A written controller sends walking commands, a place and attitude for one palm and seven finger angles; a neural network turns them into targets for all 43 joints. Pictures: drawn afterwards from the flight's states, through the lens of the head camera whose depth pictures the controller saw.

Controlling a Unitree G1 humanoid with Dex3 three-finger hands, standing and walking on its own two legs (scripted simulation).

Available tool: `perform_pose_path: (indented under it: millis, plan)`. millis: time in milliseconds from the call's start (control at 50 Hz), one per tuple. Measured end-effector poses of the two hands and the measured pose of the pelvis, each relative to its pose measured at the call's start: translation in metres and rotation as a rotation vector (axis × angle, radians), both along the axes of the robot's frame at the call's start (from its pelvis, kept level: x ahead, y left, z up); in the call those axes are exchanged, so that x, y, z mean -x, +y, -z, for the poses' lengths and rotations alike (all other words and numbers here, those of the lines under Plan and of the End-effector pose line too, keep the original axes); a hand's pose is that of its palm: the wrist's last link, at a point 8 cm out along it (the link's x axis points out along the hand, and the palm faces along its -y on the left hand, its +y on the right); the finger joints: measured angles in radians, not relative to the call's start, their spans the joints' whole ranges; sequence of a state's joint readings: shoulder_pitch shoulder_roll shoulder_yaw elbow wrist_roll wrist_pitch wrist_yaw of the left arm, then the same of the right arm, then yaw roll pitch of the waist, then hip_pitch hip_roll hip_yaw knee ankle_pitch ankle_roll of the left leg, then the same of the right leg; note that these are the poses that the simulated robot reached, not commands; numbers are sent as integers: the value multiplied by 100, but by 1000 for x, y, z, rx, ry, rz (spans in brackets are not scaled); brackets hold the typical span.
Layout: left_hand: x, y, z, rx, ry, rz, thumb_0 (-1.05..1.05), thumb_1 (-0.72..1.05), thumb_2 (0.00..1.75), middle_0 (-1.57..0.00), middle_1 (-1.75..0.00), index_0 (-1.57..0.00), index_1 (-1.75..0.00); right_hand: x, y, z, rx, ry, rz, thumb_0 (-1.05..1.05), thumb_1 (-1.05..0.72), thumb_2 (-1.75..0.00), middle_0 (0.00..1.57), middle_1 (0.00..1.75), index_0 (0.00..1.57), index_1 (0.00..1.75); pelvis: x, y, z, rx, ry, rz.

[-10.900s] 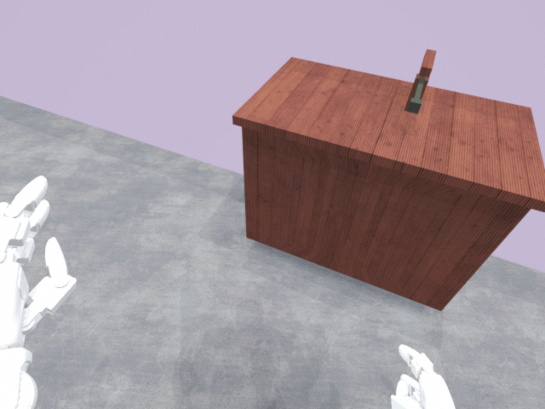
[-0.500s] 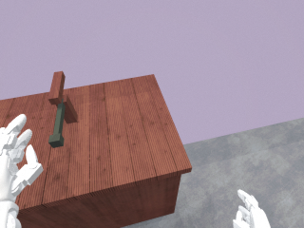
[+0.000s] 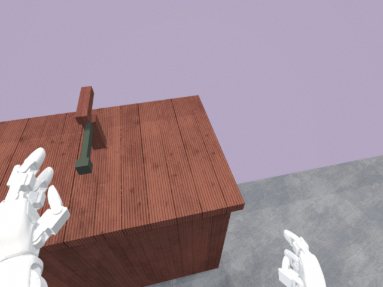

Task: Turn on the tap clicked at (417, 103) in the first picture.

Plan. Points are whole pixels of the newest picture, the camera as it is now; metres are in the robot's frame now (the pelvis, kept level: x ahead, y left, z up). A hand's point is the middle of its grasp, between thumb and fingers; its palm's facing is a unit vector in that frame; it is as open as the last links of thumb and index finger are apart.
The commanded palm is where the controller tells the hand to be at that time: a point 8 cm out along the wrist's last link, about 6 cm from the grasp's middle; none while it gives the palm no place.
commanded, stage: turn the palm inward beside the body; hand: left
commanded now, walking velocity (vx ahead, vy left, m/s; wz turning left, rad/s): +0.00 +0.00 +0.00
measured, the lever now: (84, 166) +0.34 +0.30 +0.06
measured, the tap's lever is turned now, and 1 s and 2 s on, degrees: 0 0 0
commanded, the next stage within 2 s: reach beside the lever's end, fingers flat in 0.70 s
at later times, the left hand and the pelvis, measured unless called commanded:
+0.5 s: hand (71, 213) +0.19 +0.22 +0.14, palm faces +0.49 -0.86 -0.13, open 7.4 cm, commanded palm +0.13 +0.26 +0.15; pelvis +0.00 -0.01 +0.00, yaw +0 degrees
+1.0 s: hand (77, 208) +0.20 +0.22 +0.13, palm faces +0.51 -0.85 -0.14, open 7.4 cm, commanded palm +0.16 +0.27 +0.14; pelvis +0.02 -0.01 +0.00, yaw +0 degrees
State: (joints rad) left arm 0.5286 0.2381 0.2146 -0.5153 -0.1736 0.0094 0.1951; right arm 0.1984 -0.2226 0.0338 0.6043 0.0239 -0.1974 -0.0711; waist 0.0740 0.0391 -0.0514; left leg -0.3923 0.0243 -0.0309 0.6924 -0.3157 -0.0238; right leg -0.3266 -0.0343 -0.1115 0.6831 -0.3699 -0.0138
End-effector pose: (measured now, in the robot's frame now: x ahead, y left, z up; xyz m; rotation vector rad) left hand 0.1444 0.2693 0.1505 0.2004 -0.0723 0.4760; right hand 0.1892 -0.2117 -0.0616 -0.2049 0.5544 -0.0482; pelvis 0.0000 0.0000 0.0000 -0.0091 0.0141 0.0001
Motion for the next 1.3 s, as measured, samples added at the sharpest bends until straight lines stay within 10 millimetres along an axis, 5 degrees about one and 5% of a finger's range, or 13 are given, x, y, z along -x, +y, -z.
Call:
perform_pose_path:
  millis: [280, 900, 1080, 1300]
  plan:
    - [15, -6, 9, 70, 37, -53, 1, 89, 90, -20, -30, -20, -30, 11, -9, 4, 0, -3, 17, 2, -91, -90, 21, 30, 20, 30, 6, -5, 1, 0, -18, -7]
    - [-16, -18, 5, 75, 49, -41, 1, 90, 90, -20, -30, -20, -30, -22, -20, 4, -5, 7, 20, 2, -91, -90, 21, 30, 20, 30, -25, -14, -3, -11, 4, -4]
    - [-10, -4, 16, 78, 57, -98, 1, 89, 90, -20, -30, -20, -30, -16, -22, 7, 8, 36, 28, 2, -91, -90, 21, 30, 20, 30, -20, -16, -2, -9, 1, -10]
    - [-32, 3, 20, 86, 41, -54, 1, 90, 90, -20, -30, -20, -30, 1, -25, 11, 9, 55, 59, 2, -91, -90, 21, 30, 20, 30, -10, -13, -3, -6, 2, -5]
